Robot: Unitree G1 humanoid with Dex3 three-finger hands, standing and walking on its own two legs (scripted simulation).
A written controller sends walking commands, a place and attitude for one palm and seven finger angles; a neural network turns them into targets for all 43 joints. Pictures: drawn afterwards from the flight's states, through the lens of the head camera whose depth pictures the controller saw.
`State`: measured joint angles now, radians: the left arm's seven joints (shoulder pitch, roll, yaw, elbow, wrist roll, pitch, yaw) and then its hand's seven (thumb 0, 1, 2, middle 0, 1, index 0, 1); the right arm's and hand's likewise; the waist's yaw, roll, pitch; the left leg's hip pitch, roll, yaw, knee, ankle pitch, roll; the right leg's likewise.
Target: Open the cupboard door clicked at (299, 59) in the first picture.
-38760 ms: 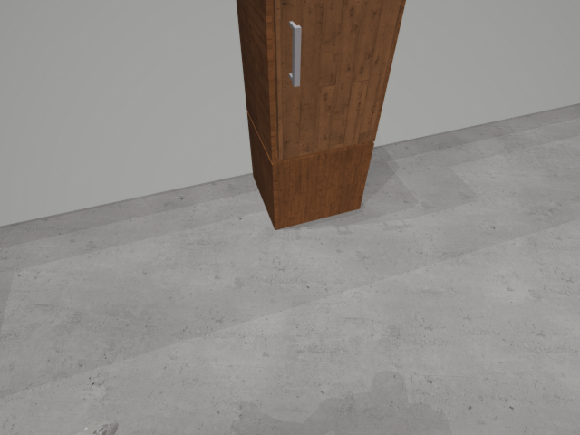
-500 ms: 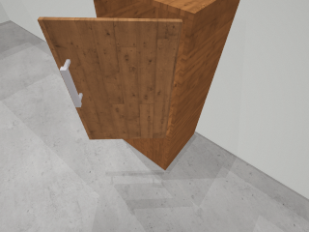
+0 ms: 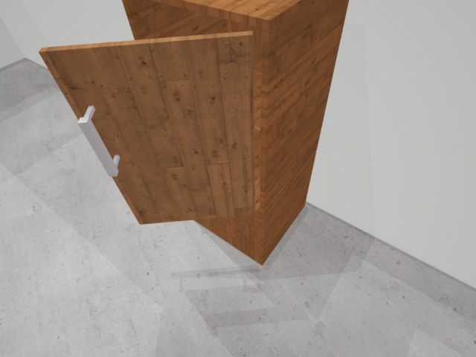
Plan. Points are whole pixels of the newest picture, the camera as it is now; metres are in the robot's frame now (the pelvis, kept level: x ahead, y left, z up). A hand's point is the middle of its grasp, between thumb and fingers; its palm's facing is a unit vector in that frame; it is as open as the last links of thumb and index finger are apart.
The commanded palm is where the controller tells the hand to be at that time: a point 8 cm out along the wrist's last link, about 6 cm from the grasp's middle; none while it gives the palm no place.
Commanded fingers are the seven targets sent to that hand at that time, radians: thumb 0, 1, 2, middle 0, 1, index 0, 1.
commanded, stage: shuffle to correct the standing spot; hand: left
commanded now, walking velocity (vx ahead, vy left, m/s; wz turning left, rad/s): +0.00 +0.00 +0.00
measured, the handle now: (102, 143) +0.53 +0.34 +0.05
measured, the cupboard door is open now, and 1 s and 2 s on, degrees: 41 41 41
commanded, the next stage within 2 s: come to a stop and stand still in 0.40 s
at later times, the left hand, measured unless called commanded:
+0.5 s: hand out of the picture +0.00 +0.21 -0.18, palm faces +0.13 -0.96 -0.24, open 7.4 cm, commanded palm none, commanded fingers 0.00 0.90 0.90 -0.20 -0.30 -0.20 -0.30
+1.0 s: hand out of the picture +0.06 +0.21 -0.17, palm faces +0.10 -0.97 -0.23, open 7.3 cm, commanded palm none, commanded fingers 0.00 0.90 0.90 -0.20 -0.30 -0.20 -0.30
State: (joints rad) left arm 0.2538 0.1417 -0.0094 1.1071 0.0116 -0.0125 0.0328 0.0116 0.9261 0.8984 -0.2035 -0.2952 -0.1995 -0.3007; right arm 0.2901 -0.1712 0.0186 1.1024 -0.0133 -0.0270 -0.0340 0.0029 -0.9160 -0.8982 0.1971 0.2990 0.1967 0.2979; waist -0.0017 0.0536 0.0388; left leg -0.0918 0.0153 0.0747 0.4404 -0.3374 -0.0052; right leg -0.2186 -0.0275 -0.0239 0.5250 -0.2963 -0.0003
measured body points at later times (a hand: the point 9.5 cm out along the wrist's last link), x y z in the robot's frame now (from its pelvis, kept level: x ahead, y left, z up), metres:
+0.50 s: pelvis +0.00 +0.02 -0.01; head +0.04 +0.02 +0.44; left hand -0.01 +0.26 -0.16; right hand +0.05 -0.22 -0.16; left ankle -0.03 +0.11 -0.74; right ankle -0.03 -0.10 -0.69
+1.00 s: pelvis +0.02 +0.02 +0.00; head +0.04 +0.01 +0.45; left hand +0.05 +0.26 -0.15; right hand +0.07 -0.21 -0.16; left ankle -0.01 +0.15 -0.74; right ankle +0.02 -0.07 -0.74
